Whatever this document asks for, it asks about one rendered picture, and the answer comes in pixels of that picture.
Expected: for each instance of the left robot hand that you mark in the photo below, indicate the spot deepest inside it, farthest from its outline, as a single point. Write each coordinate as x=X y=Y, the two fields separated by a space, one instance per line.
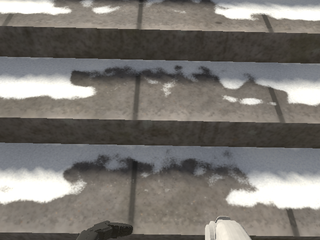
x=106 y=230

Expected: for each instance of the robot right thigh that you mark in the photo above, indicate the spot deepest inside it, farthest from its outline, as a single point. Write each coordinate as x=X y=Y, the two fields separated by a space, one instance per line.
x=225 y=230

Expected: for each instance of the right robot shin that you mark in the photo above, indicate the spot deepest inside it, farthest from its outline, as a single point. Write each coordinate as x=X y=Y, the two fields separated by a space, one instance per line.
x=222 y=218

